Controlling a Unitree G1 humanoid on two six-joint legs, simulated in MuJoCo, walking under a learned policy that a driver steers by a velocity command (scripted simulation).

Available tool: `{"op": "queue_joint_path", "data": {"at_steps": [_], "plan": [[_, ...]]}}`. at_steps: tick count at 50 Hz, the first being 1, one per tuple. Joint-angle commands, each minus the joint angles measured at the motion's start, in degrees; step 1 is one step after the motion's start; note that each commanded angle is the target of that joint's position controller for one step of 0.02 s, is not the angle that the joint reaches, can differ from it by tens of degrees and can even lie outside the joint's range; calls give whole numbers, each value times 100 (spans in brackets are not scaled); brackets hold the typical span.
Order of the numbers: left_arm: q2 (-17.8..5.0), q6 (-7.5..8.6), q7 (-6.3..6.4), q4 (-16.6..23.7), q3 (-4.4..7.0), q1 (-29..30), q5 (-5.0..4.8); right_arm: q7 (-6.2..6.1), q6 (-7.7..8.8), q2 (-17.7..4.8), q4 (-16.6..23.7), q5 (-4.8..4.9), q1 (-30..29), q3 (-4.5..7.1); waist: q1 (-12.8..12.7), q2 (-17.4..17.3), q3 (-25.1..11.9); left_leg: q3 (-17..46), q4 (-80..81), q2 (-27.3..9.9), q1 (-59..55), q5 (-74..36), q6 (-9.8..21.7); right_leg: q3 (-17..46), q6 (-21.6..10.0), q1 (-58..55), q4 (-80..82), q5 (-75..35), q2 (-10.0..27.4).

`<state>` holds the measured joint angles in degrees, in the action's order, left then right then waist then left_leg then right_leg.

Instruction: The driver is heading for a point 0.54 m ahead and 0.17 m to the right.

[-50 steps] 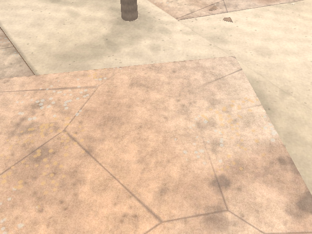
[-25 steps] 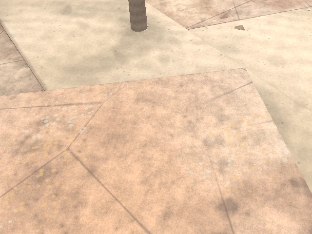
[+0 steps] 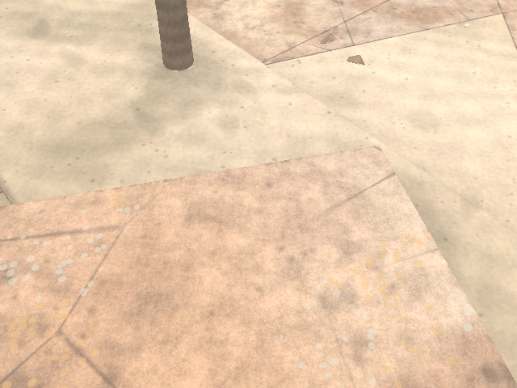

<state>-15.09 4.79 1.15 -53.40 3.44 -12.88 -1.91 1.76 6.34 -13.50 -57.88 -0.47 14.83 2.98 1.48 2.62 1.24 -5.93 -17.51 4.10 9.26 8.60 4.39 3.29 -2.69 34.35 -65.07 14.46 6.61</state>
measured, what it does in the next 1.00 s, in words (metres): walks ahead, turning right: right foot, then left foot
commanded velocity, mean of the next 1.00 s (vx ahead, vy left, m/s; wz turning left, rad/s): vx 0.20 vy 0.00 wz -0.52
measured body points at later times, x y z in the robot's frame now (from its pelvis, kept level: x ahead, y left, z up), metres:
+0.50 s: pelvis +0.22 -0.05 -0.01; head +0.27 -0.08 +0.43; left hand +0.42 +0.18 -0.11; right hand +0.29 -0.36 -0.14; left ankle +0.25 +0.12 -0.67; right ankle +0.29 -0.13 -0.74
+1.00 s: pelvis +0.32 -0.02 +0.00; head +0.34 -0.01 +0.45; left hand +0.60 +0.13 -0.10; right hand +0.23 -0.31 -0.09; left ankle +0.36 +0.09 -0.74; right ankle +0.27 -0.17 -0.65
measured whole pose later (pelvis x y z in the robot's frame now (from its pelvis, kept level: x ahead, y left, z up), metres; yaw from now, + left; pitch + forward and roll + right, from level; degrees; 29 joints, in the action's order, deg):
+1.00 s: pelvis +0.32 -0.02 +0.00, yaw -33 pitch +3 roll -1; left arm -18.7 -0.6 0.3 -36.6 5.9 -13.3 -0.9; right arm -2.4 3.0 -15.1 -45.2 -0.3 16.8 4.1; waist 2.5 2.5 -2.6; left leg -1.5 -21.9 -2.0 10.6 13.9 0.1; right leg 3.8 1.5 37.1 -63.4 14.1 -1.0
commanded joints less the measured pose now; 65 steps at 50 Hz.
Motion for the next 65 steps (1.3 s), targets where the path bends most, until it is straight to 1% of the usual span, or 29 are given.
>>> {"op": "queue_joint_path", "data": {"at_steps": [1, 5, 9, 12, 14, 15, 16, 17, 18, 19, 22, 25, 29, 32, 36, 38, 39, 40, 41, 42, 43, 45, 47, 55, 59, 62, 63, 64, 65], "plan": [[-223, -90, 7, 225, 83, -289, 47, -116, 126, -694, 252, -38, -216, 115, -240, -518, 240, 1018, 1297, -1722, 290, -575, 856, 384, 80, 468, 469, -770, 247], [-119, -3, -131, 516, 28, 473, 119, -240, 83, -779, 302, -44, -200, 81, -94, -424, 346, 72, 1164, -1429, 239, -1790, 559, -57, 102, 190, 2130, -2078, -12], [-66, -24, -320, 932, -35, 1122, 161, -367, -115, -980, 219, 42, 218, 93, 130, -484, 215, -256, 471, -1601, -526, -2995, 419, -545, 93, 10, 2908, -2109, -257], [-389, -46, -468, 1062, 96, 676, 172, -454, -343, -1175, 339, 128, 96, 175, -190, -709, -164, -296, -647, -1797, -1130, -4301, 226, -760, -164, -424, 3082, -1141, -603], [-917, -7, -451, 832, 353, -493, 159, -482, -451, -1149, 509, 130, -8, 176, -765, -431, -761, -455, -2637, -1397, -804, -3859, -137, -692, -484, -1929, 3912, -1911, -911], [-1477, -51, -308, 872, 474, -798, 210, -445, -401, -856, 703, -86, 287, 65, -631, 598, -1430, -523, -4486, -929, 576, -962, -479, 887, -917, -3517, 3563, -4343, 289], [-1742, -69, -272, 1164, 464, -477, 310, -322, -283, -296, 843, -123, 900, -120, -118, 1370, -2426, 357, -6532, 240, 2511, 3191, -786, 3617, -2378, -5248, 3749, -5463, 1710], [-1331, -147, -270, 1288, 391, -466, 283, -223, -186, -899, 810, 2, 595, 19, -493, 432, -2829, 1315, -6781, -142, 2678, 2890, -629, 3320, -2216, -4985, 4054, -4402, 1460], [-1034, -173, -245, 1417, 310, -8, 240, -224, -188, -982, 985, 187, 83, 63, -441, 179, -2079, 1219, -6552, -369, 2919, 2352, -521, 2509, -1868, -4280, 4186, -3551, 1134], [-859, -209, -219, 1437, 267, 290, 163, -307, -247, -895, 970, 149, -112, 76, -271, -393, -1325, 1109, -6006, -605, 2936, 1964, -552, 1949, -1530, -3327, 4403, -2957, 802], [-824, -270, -175, 1545, 263, 510, 250, -434, -505, -895, 1071, 21, -122, 171, 31, -4, -796, 1036, -5027, -669, 2154, 1508, -602, 1555, -1328, -1782, 4763, -2250, 344], [-1005, -286, -88, 1615, 339, 387, 227, -511, -546, -724, 1152, -11, -171, 146, 11, 137, -960, 1055, -4224, -555, 2173, 1290, -768, 1490, -1316, -1804, 4678, -2520, 254], [-1046, -437, 48, 1765, 353, 416, 153, -540, -611, -760, 1321, 15, -568, 172, -124, 294, -989, 1207, -3525, -489, 2262, 809, -894, 1792, -1082, -1799, 4704, -813, 111], [-1033, -516, 98, 1842, 353, 413, 167, -510, -561, -762, 1428, 34, -776, 176, -208, 499, -819, 1255, -2999, -405, 2142, 742, -888, 2063, -994, -1726, 4727, -69, 21], [-1016, -596, 108, 1939, 359, 328, 164, -418, -407, -810, 1492, 94, -742, 191, -247, 681, -862, 1249, -2175, -260, 1705, 988, -785, 2456, -952, -2035, 4436, -722, 33], [-986, -645, 121, 2029, 341, 429, 94, -342, -340, -857, 1428, 126, -357, 224, -15, 666, -986, 1133, -1141, -246, 969, 605, -633, 2534, -784, -1966, 4231, -573, -122], [-892, -671, 127, 2068, 304, 442, 65, -315, -329, -957, 1356, 126, -92, 277, 125, 524, -963, 1131, -469, -469, 256, 245, -495, 2377, -563, -1514, 4040, 260, -382], [-512, -684, 116, 2073, 205, 202, 92, -335, -364, -1318, 1345, 28, 167, 368, 51, -428, -1134, 2185, -121, -1694, -671, 824, -64, 1666, -213, -583, 2853, 1736, -936], [-494, -597, 82, 2295, 218, 250, 50, -329, -428, -1699, 1342, -146, 194, 448, -73, -1854, -707, 3771, 404, -2571, -697, 1724, 688, 537, -49, 807, 1724, 2114, -1668], [-922, -486, 51, 2347, 311, 440, 128, -324, -378, -1496, 1510, -197, -88, 425, -18, -1711, -315, 4049, 563, -2730, -358, 2422, 917, 655, 58, 1212, 979, 1587, -1095], [-1087, -469, 20, 2261, 380, 409, 130, -370, -354, -1238, 1615, -93, -332, 375, -70, -1412, -184, 3490, 534, -2444, -288, 2483, 695, 586, 128, 1245, 695, 1092, -938], [-930, -495, -21, 2082, 377, 180, 163, -450, -344, -1048, 1655, 79, -356, 320, -55, -1168, -174, 2698, 515, -2023, -502, 2084, 345, 362, 344, 1349, 143, 490, -808], [-669, -457, -89, 2130, 310, 274, 122, -466, -283, -973, 1614, 45, -72, 284, 70, -1044, -76, 2114, 657, -1886, -445, 1609, 313, 154, 422, 1383, -172, 49, -675], [-240, -315, -251, 2529, 129, 1047, 85, -347, -220, -1163, 1477, 12, 410, 355, 372, -991, 313, 855, 751, -1936, -420, -74, 488, -161, 494, 841, 1685, -670, -373], [-331, -298, -348, 2579, 167, 1027, 68, -263, -308, -1429, 1354, 197, 434, 431, 252, -1223, 132, 557, 197, -1965, -175, -1412, 374, -559, 237, -489, 2697, -419, -605], [-647, -299, -302, 2222, 374, -75, 156, -237, -304, -1186, 1284, 266, 374, 343, -401, -800, -573, 141, -1430, -1567, -30, -2756, -52, -648, -215, -2497, 4152, -1754, -933], [-1049, -327, -204, 2194, 460, -677, 245, -235, -245, -849, 1424, 33, 510, 207, -561, -117, -1355, -109, -2750, -1246, 1017, -946, -438, 428, -466, -4123, 3770, -3916, 51], [-1356, -346, -135, 2296, 376, -519, 333, -176, -185, -323, 1523, -195, 1009, -53, -179, 1354, -2033, 240, -4523, -694, 2367, 3231, -851, 2274, -1541, -5227, 3503, -6053, 1655], [-996, -356, -208, 2142, 296, -660, 277, -167, -226, -811, 1287, 42, 1097, 67, -419, 961, -2594, 971, -5072, -802, 2239, 3079, -909, 2460, -1832, -4733, 3872, -4969, 1726]]}}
